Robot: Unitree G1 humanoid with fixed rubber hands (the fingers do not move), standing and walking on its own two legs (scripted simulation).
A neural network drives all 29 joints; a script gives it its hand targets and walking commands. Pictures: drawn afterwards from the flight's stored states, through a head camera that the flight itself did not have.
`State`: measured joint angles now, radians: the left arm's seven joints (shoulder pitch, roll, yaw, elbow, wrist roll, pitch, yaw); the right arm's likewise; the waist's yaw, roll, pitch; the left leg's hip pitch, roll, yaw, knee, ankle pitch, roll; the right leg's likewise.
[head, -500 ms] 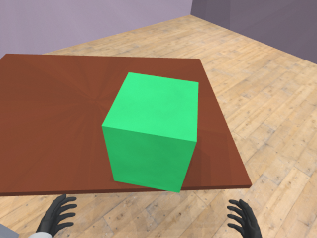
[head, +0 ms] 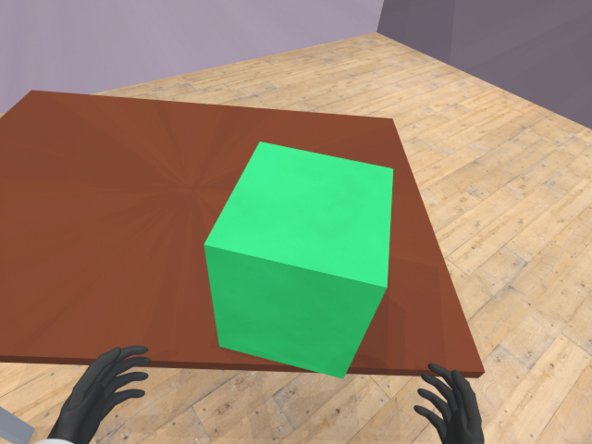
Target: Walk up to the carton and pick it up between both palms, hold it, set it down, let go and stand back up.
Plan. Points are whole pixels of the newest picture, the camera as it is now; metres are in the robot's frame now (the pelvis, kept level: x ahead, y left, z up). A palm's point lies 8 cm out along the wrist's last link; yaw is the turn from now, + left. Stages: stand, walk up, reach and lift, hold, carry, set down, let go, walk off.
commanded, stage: reach and lift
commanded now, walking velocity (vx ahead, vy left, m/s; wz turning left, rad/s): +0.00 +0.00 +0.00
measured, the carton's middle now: (302, 261) +0.37 +0.01 +0.04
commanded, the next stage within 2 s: none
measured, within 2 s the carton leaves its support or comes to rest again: neither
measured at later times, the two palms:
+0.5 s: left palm (87, 385) +0.17 +0.24 +0.05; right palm (461, 410) +0.17 -0.18 +0.05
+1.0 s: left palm (110, 300) +0.25 +0.23 +0.09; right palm (476, 353) +0.21 -0.19 +0.10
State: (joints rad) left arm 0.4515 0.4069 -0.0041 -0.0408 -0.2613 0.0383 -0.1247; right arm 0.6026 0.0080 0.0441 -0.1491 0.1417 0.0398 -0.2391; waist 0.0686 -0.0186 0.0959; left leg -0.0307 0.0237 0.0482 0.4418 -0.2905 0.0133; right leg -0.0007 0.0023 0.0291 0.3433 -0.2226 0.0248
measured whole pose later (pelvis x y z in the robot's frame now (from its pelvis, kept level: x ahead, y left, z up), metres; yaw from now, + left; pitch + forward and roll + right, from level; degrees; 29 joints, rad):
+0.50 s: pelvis +0.00 +0.00 +0.00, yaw +0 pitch -6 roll -2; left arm 0.42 0.44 -0.02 -0.21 -0.31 0.11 -0.10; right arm 0.55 -0.02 0.05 -0.29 0.18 0.11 -0.28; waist 0.07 -0.03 0.09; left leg -0.03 0.02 0.04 0.43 -0.29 0.02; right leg 0.00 0.00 0.03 0.32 -0.22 0.03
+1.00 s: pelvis +0.00 +0.00 +0.00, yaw -1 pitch -6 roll -1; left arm 0.07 0.41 0.10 -0.24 -0.29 0.48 -0.12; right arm 0.25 -0.12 0.01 -0.38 0.26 0.41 -0.30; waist 0.02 -0.04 0.10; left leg -0.03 0.02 0.07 0.39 -0.26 0.02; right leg -0.01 0.00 0.05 0.30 -0.18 0.03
